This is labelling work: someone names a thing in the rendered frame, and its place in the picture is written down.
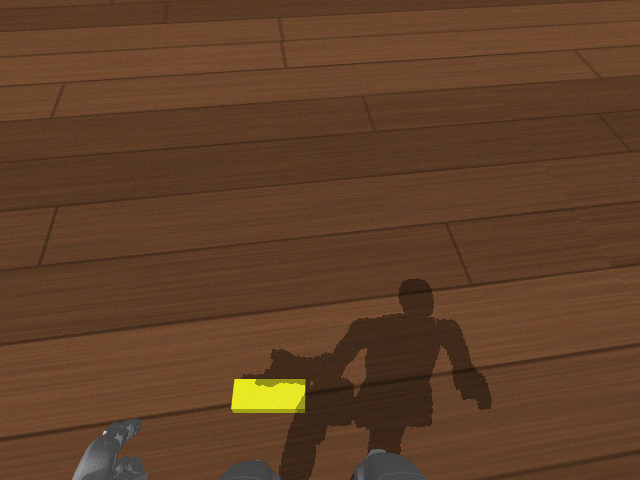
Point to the carton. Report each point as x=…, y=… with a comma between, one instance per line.
x=269, y=396

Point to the left robot hand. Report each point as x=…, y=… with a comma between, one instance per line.
x=100, y=462

